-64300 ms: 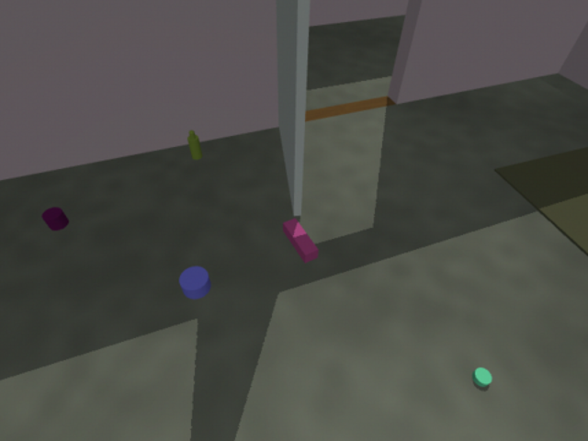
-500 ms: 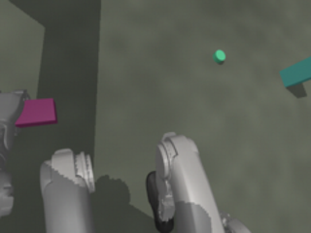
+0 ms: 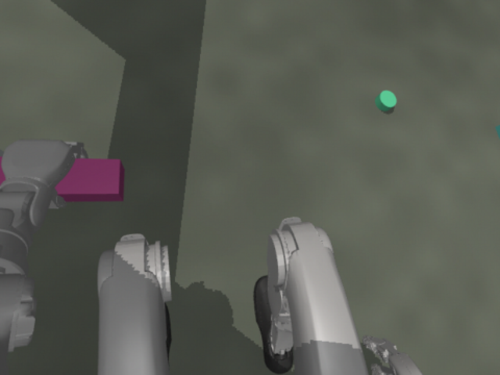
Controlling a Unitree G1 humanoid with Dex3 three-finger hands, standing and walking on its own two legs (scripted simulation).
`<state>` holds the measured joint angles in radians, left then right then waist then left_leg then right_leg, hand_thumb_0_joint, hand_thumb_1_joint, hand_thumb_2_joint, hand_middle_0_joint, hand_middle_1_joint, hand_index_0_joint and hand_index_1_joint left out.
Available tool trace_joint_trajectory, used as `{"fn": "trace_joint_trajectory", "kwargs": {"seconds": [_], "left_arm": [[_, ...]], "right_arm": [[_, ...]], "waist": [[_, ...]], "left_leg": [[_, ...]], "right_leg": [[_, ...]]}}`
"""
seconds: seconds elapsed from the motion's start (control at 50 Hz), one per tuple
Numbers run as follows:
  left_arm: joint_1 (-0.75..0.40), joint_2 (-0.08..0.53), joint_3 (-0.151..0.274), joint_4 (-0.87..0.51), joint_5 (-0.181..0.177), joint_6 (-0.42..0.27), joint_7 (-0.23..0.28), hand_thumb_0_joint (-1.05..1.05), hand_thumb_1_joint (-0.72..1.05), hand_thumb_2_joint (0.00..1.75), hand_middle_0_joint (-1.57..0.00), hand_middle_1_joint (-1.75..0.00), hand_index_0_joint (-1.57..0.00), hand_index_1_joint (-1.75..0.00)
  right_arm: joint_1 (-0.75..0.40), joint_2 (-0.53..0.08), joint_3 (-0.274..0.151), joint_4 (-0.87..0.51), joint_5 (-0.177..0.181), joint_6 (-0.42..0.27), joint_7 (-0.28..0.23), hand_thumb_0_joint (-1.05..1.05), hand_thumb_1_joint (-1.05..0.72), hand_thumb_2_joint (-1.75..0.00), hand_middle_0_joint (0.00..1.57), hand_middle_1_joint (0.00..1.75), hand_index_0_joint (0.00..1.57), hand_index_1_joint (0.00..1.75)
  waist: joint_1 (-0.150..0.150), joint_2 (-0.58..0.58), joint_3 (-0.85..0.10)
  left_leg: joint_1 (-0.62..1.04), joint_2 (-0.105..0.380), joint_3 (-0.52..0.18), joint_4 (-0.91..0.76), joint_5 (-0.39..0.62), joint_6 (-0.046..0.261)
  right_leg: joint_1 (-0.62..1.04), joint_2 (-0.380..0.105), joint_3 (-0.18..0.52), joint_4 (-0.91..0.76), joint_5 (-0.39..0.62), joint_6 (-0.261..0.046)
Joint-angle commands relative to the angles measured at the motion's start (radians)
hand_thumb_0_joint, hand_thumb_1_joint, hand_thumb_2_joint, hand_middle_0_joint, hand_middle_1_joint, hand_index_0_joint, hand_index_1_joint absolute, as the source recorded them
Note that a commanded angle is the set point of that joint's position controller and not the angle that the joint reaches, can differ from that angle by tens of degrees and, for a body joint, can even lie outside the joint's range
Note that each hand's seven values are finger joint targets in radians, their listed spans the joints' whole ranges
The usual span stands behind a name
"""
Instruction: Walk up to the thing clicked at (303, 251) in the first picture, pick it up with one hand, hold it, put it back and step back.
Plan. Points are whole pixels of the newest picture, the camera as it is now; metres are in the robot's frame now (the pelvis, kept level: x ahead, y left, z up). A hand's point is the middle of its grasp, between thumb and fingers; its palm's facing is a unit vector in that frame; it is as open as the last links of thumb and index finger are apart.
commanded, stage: lift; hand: left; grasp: from above
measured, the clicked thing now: (58, 180) +0.44 +0.29 -0.20
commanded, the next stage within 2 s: hold in 1.58 s
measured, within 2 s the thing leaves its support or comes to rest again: neither
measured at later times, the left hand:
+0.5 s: hand (2, 194) +0.37 +0.29 -0.04, palm faces -0.47 -0.06 -0.88, open 9.3 cm
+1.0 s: hand out of the picture +0.33 +0.27 +0.18, palm faces -0.46 -0.09 -0.88, open 9.2 cm
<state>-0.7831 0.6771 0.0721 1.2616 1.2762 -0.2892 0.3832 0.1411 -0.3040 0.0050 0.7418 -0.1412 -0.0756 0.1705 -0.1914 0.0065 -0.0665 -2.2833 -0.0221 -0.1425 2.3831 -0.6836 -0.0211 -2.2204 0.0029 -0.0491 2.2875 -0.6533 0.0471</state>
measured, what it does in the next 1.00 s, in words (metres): rises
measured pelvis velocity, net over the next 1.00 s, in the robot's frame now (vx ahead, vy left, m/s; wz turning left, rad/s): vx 0.02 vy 0.01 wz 0.08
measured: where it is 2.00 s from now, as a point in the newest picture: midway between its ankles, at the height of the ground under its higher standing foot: (217, 354)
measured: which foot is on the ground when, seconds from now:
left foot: down 0.00-1.00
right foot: down 0.00-1.00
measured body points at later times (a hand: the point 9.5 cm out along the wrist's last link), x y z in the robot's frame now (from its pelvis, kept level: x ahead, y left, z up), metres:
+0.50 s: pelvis +0.00 +0.00 +0.08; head +0.19 +0.05 +0.49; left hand +0.40 +0.29 +0.01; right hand +0.12 -0.27 -0.03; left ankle +0.08 +0.13 -0.31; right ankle +0.11 -0.13 -0.31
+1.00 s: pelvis +0.02 +0.01 +0.26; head +0.13 +0.03 +0.70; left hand +0.35 +0.28 +0.23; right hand +0.16 -0.25 +0.14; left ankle +0.08 +0.13 -0.31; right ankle +0.11 -0.13 -0.31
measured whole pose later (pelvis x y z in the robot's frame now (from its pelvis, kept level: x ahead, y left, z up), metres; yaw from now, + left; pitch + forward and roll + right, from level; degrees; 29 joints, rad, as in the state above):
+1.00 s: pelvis +0.02 +0.01 +0.26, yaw +5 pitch +23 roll -3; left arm -0.27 0.51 -0.11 0.61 1.01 -0.08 0.07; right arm 0.18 -0.24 -0.03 0.68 0.04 0.02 -0.04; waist -0.07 0.04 -0.17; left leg -1.35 0.02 -0.04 1.52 -0.58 0.00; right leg -1.32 -0.01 0.00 1.46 -0.54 0.04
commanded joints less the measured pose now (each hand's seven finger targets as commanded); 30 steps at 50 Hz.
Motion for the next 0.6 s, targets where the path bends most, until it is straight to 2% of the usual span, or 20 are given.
{"fn": "trace_joint_trajectory", "kwargs": {"seconds": [0.0, 0.04, 0.06, 0.08, 0.12, 0.18, 0.24, 0.28, 0.3, 0.32, 0.34, 0.36, 0.4, 0.42, 0.46, 0.5, 0.52, 0.54, 0.56, 0.58], "left_arm": [[-0.315, 0.285, 0.058, -0.228, -0.05, 0.03, 0.037, 0.0, 0.69, 0.66, -1.02, -0.6, -1.05, -0.58], [-0.3, 0.284, 0.056, -0.254, -0.067, 0.051, 0.009, 0.0, 0.69, 0.66, -1.02, -0.6, -1.05, -0.58], [-0.283, 0.268, 0.043, -0.234, -0.074, 0.06, -0.007, 0.0, 0.7, 0.66, -1.03, -0.59, -1.05, -0.57], [-0.296, 0.267, 0.034, -0.27, -0.084, 0.063, -0.025, 0.0, 0.7, 0.65, -1.04, -0.58, -1.06, -0.56], [-0.27, 0.285, 0.043, -0.322, -0.097, 0.069, -0.059, 0.0, 0.69, 0.67, -1.04, -0.57, -1.05, -0.56], [-0.223, 0.241, 0.028, -0.403, -0.13, 0.07, -0.106, 0.0, 0.67, 0.67, -1.03, -0.56, -1.05, -0.55], [-0.163, 0.237, 0.032, -0.451, -0.15, 0.072, -0.138, 0.0, 0.68, 0.68, -1.03, -0.59, -1.04, -0.57], [-0.168, 0.258, 0.041, -0.519, -0.163, 0.068, -0.152, 0.0, 0.68, 0.69, -1.03, -0.6, -1.05, -0.58], [-0.129, 0.233, 0.031, -0.497, -0.167, 0.072, -0.16, 0.0, 0.68, 0.69, -1.03, -0.59, -1.05, -0.58], [-0.133, 0.216, 0.022, -0.548, -0.177, 0.068, -0.166, 0.0, 0.67, 0.69, -1.04, -0.58, -1.05, -0.56], [-0.135, 0.235, 0.026, -0.581, -0.18, 0.069, -0.171, 0.0, 0.67, 0.68, -1.03, -0.58, -1.04, -0.56], [-0.089, 0.227, 0.025, -0.569, -0.178, 0.074, -0.177, 0.0, 0.66, 0.68, -1.03, -0.57, -1.04, -0.56], [-0.058, 0.226, 0.04, -0.644, -0.195, 0.076, -0.181, 0.0, 0.66, 0.71, -1.03, -0.59, -1.04, -0.59], [-0.051, 0.216, 0.025, -0.668, -0.202, 0.081, -0.185, 0.0, 0.66, 0.7, -1.02, -0.61, -1.04, -0.59], [-0.031, 0.211, 0.031, -0.694, -0.21, 0.091, -0.187, 0.0, 0.67, 0.7, -1.03, -0.59, -1.04, -0.58], [-0.022, 0.209, 0.024, -0.741, -0.211, 0.102, -0.19, 0.0, 0.65, 0.7, -1.03, -0.58, -1.03, -0.57], [0.001, 0.208, 0.032, -0.733, -0.209, 0.111, -0.191, 0.0, 0.66, 0.71, -1.03, -0.58, -1.04, -0.58], [-0.024, 0.204, 0.022, -0.791, -0.217, 0.115, -0.191, 0.0, 0.67, 0.7, -1.02, -0.6, -1.03, -0.59], [0.039, 0.171, 0.016, -0.756, -0.219, 0.125, -0.196, 0.0, 0.68, 0.71, -1.03, -0.61, -1.04, -0.6], [0.036, 0.151, -0.001, -0.791, -0.227, 0.134, -0.199, 0.0, 0.69, 0.71, -1.04, -0.6, -1.05, -0.59]], "right_arm": [[0.186, -0.233, -0.092, -0.032, 0.022, 0.0, -0.021, 0.0, -0.92, -0.9, 0.2, 0.3, 0.2, 0.3], [0.187, -0.236, -0.1, -0.034, 0.035, 0.007, -0.028, 0.0, -0.91, -0.9, 0.2, 0.3, 0.2, 0.3], [0.195, -0.233, -0.102, -0.037, 0.04, 0.009, -0.029, 0.0, -0.91, -0.9, 0.2, 0.3, 0.2, 0.3], [0.197, -0.228, -0.102, -0.042, 0.044, 0.013, -0.031, 0.0, -0.92, -0.9, 0.2, 0.3, 0.2, 0.3], [0.198, -0.223, -0.109, -0.058, 0.057, 0.021, -0.038, 0.0, -0.92, -0.9, 0.2, 0.3, 0.2, 0.3], [0.196, -0.214, -0.116, -0.073, 0.071, 0.033, -0.048, 0.0, -0.91, -0.9, 0.2, 0.3, 0.2, 0.3], [0.198, -0.207, -0.121, -0.093, 0.084, 0.045, -0.056, 0.0, -0.92, -0.9, 0.2, 0.3, 0.2, 0.3], [0.182, -0.203, -0.125, -0.106, 0.093, 0.052, -0.064, 0.0, -0.91, -0.9, 0.2, 0.3, 0.2, 0.3], [0.182, -0.199, -0.123, -0.108, 0.096, 0.054, -0.067, 0.0, -0.92, -0.9, 0.2, 0.3, 0.2, 0.3], [0.178, -0.197, -0.128, -0.116, 0.099, 0.057, -0.072, 0.0, -0.91, -0.9, 0.2, 0.3, 0.2, 0.3], [0.172, -0.199, -0.131, -0.124, 0.105, 0.058, -0.076, 0.0, -0.92, -0.91, 0.2, 0.3, 0.2, 0.3], [0.172, -0.193, -0.128, -0.126, 0.107, 0.063, -0.079, 0.0, -0.92, -0.9, 0.2, 0.3, 0.2, 0.3], [0.162, -0.192, -0.135, -0.137, 0.116, 0.067, -0.085, 0.0, -0.92, -0.91, 0.2, 0.3, 0.2, 0.3], [0.156, -0.185, -0.134, -0.145, 0.118, 0.07, -0.089, 0.0, -0.91, -0.91, 0.2, 0.3, 0.2, 0.3], [0.15, -0.184, -0.138, -0.143, 0.125, 0.073, -0.101, 0.0, -0.91, -0.9, 0.2, 0.3, 0.2, 0.3], [0.139, -0.178, -0.139, -0.147, 0.132, 0.076, -0.113, 0.0, -0.91, -0.9, 0.2, 0.3, 0.2, 0.3], [0.139, -0.181, -0.14, -0.146, 0.136, 0.078, -0.117, 0.0, -0.91, -0.9, 0.2, 0.3, 0.2, 0.3], [0.132, -0.174, -0.138, -0.15, 0.139, 0.079, -0.124, 0.0, -0.91, -0.9, 0.2, 0.3, 0.2, 0.3], [0.129, -0.175, -0.139, -0.145, 0.14, 0.08, -0.127, 0.0, -0.91, -0.9, 0.2, 0.3, 0.2, 0.3], [0.126, -0.167, -0.137, -0.148, 0.143, 0.08, -0.133, 0.0, -0.91, -0.9, 0.2, 0.3, 0.2, 0.3]], "waist": [[0.018, 0.326, -0.772], [0.036, 0.334, -0.791], [0.02, 0.306, -0.758], [0.022, 0.279, -0.767], [0.036, 0.267, -0.78], [0.046, 0.261, -0.783], [0.053, 0.224, -0.767], [0.063, 0.226, -0.778], [0.061, 0.223, -0.742], [0.061, 0.226, -0.748], [0.066, 0.222, -0.764], [0.071, 0.223, -0.751], [0.088, 0.235, -0.782], [0.089, 0.214, -0.796], [0.081, 0.207, -0.771], [0.096, 0.234, -0.767], [0.093, 0.228, -0.749], [0.095, 0.243, -0.768], [0.094, 0.23, -0.742], [0.094, 0.23, -0.752]], "left_leg": [[0.593, -0.007, 0.115, -0.32, 0.175, 0.038], [0.628, -0.007, 0.106, -0.348, 0.185, 0.033], [0.608, -0.007, 0.105, -0.348, 0.18, 0.037], [0.602, -0.006, 0.111, -0.352, 0.176, 0.043], [0.596, -0.008, 0.121, -0.358, 0.17, 0.049], [0.635, -0.006, 0.106, -0.406, 0.161, 0.044], [0.636, -0.006, 0.111, -0.435, 0.15, 0.048], [0.653, -0.005, 0.108, -0.463, 0.125, 0.05], [0.657, -0.005, 0.103, -0.481, 0.114, 0.048], [0.674, -0.002, 0.102, -0.498, 0.108, 0.047], [0.697, -0.001, 0.097, -0.515, 0.095, 0.048], [0.703, 0.001, 0.099, -0.537, 0.091, 0.047], [0.749, 0.0, 0.092, -0.574, 0.104, 0.044], [0.772, 0.003, 0.096, -0.583, 0.11, 0.046], [0.802, 0.002, 0.088, -0.62, 0.111, 0.044], [0.851, 0.007, 0.086, -0.668, 0.096, 0.04], [0.874, 0.008, 0.073, -0.699, 0.09, 0.037], [0.901, 0.01, 0.075, -0.717, 0.093, 0.036], [0.919, 0.01, 0.066, -0.741, 0.103, 0.033], [0.949, 0.012, 0.071, -0.756, 0.121, 0.034]], "right_leg": [[0.353, 0.023, -0.082, -0.25, 0.189, -0.091], [0.356, 0.019, -0.084, -0.25, 0.2, -0.092], [0.361, 0.019, -0.083, -0.261, 0.2, -0.091], [0.388, 0.023, -0.078, -0.282, 0.2, -0.091], [0.427, 0.021, -0.064, -0.308, 0.194, -0.088], [0.429, 0.019, -0.067, -0.327, 0.186, -0.087], [0.474, 0.019, -0.057, -0.374, 0.175, -0.083], [0.484, 0.02, -0.05, -0.396, 0.15, -0.084], [0.477, 0.018, -0.05, -0.409, 0.14, -0.083], [0.481, 0.018, -0.049, -0.421, 0.136, -0.083], [0.492, 0.02, -0.046, -0.437, 0.125, -0.084], [0.51, 0.022, -0.045, -0.452, 0.124, -0.081], [0.543, 0.02, -0.042, -0.47, 0.136, -0.08], [0.567, 0.024, -0.041, -0.491, 0.139, -0.079], [0.58, 0.019, -0.036, -0.52, 0.14, -0.077], [0.604, 0.022, -0.034, -0.552, 0.129, -0.077], [0.607, 0.019, -0.036, -0.564, 0.123, -0.075], [0.637, 0.019, -0.033, -0.581, 0.129, -0.075], [0.641, 0.017, -0.034, -0.593, 0.138, -0.074], [0.666, 0.017, -0.032, -0.614, 0.152, -0.072]]}}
